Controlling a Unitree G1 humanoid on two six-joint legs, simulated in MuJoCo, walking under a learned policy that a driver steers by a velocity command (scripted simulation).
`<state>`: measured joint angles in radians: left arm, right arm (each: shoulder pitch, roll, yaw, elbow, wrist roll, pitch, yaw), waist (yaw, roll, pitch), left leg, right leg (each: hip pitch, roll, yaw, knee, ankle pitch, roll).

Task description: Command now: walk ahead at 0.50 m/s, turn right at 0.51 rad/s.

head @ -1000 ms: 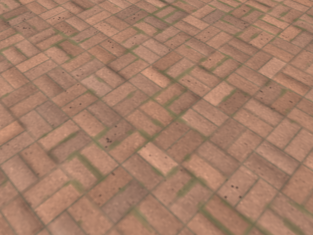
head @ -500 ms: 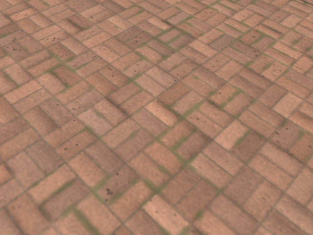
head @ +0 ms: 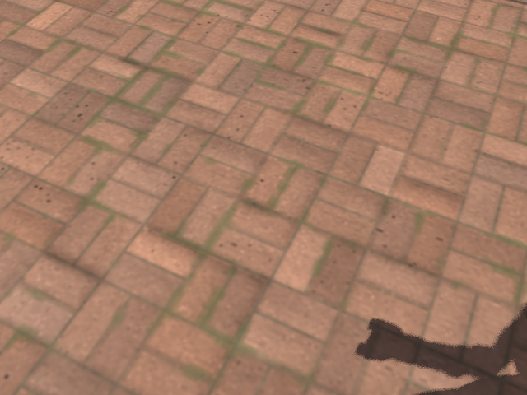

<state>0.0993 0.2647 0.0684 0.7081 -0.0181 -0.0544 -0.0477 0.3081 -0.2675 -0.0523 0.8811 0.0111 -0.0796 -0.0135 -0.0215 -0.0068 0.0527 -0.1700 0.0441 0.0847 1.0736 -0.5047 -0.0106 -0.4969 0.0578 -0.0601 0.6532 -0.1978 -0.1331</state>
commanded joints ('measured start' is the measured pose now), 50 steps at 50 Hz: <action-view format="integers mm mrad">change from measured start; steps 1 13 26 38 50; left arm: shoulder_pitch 247 224 308 19 111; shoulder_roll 154 135 49 66 137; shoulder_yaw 50 24 -22 -15 21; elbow -4 26 24 -80 -103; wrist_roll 3 10 39 42 33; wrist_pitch -17 -33 -41 -41 -15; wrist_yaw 16 46 56 64 66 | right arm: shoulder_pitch -105 -252 127 -28 142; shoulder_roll -130 -53 -253 -183 -193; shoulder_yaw -13 -3 -74 -55 -49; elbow -163 -187 -172 -214 -232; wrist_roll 35 -3 9 6 12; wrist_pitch -89 -26 -17 21 77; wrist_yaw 19 20 53 4 -13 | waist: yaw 108 84 -52 7 17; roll -23 -56 297 76 -165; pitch -224 -47 -440 -99 -361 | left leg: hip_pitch -658 -455 557 -146 -482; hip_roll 16 62 299 13 -93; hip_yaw -187 -89 -860 -269 -259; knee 287 -401 -699 -766 224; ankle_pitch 95 647 370 904 -152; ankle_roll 43 -6 439 233 -45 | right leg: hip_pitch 717 347 -149 -1 631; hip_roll -336 -175 49 -65 -495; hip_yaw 623 162 92 86 632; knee -354 -470 709 89 -228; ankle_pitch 66 343 -318 159 551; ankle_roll -235 -78 138 203 -166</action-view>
